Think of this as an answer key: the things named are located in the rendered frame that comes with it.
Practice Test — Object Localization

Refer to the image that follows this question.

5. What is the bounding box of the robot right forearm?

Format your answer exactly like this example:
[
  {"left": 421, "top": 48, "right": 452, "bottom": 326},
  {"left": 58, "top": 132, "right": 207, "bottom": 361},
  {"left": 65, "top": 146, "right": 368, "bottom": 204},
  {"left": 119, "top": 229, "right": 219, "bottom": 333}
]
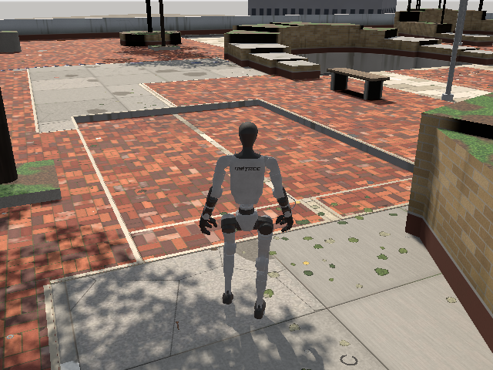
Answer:
[{"left": 277, "top": 187, "right": 292, "bottom": 217}]

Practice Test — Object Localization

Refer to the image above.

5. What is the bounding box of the robot right thigh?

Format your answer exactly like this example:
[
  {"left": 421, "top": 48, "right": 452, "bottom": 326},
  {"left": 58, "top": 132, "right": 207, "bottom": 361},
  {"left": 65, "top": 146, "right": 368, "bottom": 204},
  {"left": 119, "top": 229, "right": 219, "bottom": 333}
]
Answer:
[{"left": 255, "top": 215, "right": 273, "bottom": 272}]

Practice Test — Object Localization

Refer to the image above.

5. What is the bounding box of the robot left hand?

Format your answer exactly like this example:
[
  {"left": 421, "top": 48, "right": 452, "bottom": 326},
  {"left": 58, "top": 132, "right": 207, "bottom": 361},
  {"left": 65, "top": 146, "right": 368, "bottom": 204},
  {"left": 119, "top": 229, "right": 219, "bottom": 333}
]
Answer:
[{"left": 199, "top": 216, "right": 217, "bottom": 235}]

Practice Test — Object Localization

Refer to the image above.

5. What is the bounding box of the robot right hand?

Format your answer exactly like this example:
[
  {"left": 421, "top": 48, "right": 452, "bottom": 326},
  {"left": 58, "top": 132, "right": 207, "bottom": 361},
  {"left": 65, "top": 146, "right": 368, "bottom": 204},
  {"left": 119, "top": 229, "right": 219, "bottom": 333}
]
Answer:
[{"left": 276, "top": 214, "right": 293, "bottom": 232}]

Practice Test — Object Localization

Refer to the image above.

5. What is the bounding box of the robot left forearm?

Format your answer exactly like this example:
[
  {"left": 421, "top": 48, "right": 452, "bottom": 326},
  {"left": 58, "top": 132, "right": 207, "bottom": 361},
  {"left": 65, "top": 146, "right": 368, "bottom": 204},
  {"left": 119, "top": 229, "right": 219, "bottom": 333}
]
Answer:
[{"left": 201, "top": 186, "right": 218, "bottom": 220}]

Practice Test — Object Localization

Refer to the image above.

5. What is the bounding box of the robot left upper arm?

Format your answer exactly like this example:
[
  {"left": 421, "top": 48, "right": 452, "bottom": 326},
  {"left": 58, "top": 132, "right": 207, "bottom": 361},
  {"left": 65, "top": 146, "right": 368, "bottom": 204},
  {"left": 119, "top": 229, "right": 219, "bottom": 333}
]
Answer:
[{"left": 210, "top": 155, "right": 232, "bottom": 198}]

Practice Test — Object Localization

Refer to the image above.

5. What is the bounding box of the robot left foot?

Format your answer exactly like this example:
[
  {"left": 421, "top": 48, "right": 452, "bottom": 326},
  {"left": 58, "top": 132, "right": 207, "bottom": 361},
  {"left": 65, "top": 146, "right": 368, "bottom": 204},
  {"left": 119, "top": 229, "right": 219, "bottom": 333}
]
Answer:
[{"left": 222, "top": 291, "right": 233, "bottom": 304}]

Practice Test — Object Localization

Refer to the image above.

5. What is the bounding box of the robot right upper arm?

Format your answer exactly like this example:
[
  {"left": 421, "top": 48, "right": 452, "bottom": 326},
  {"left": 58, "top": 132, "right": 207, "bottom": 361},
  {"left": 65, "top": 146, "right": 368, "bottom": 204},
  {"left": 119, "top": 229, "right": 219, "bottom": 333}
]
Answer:
[{"left": 263, "top": 156, "right": 285, "bottom": 199}]

